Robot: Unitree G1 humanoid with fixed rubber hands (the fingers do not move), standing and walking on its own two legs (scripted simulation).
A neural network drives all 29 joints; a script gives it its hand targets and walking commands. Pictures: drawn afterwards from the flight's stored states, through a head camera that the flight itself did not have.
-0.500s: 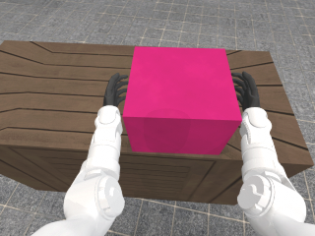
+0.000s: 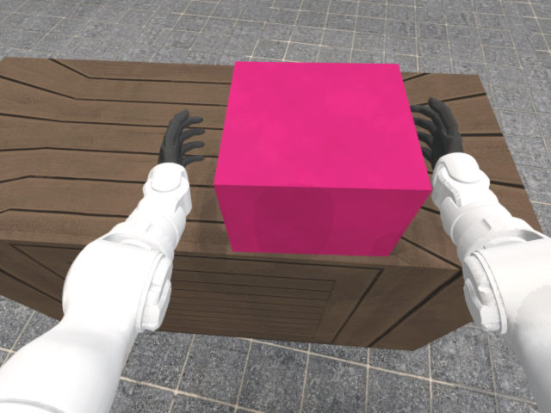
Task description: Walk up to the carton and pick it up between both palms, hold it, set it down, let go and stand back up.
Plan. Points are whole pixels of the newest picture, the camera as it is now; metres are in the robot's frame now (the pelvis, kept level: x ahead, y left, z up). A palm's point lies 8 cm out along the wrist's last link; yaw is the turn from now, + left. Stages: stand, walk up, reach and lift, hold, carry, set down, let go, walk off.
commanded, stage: set down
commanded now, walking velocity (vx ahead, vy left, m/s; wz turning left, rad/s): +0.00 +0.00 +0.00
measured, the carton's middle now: (312, 160) +0.51 +0.00 +0.03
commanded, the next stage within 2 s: none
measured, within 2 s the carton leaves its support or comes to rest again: neither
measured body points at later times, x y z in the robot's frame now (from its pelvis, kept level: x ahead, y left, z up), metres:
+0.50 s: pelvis -0.04 -0.03 -0.02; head +0.08 -0.03 +0.41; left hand +0.47 +0.20 +0.12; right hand +0.50 -0.25 +0.13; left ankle -0.03 +0.15 -0.73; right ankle +0.02 -0.13 -0.73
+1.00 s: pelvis -0.02 -0.01 +0.00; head +0.05 +0.01 +0.45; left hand +0.46 +0.23 +0.15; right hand +0.48 -0.26 +0.19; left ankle -0.03 +0.15 -0.73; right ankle +0.02 -0.13 -0.73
